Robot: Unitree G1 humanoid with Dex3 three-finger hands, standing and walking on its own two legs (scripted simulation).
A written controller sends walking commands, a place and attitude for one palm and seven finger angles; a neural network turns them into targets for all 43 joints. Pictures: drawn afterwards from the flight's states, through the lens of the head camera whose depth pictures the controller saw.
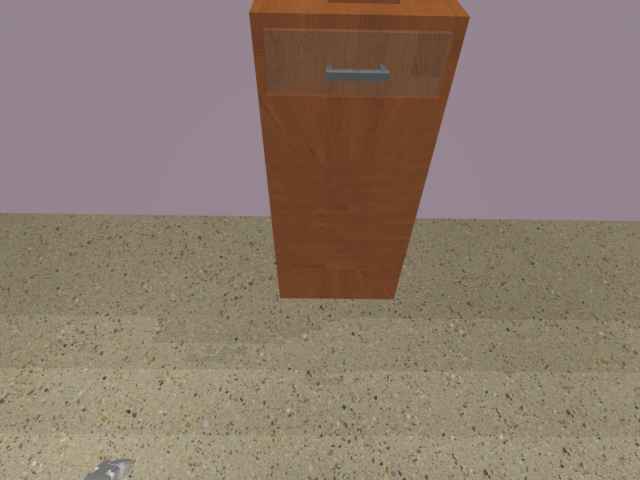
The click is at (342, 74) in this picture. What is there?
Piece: drawer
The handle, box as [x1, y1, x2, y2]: [326, 63, 389, 81]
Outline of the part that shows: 327,63 326,80 388,80 389,73 388,70 385,69 384,64 380,64 380,69 378,70 332,69 331,63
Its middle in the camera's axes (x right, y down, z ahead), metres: +0.07 -0.35 +0.82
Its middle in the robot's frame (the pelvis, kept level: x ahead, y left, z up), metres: +0.87 -0.02 +0.12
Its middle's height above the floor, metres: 0.89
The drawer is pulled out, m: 0.00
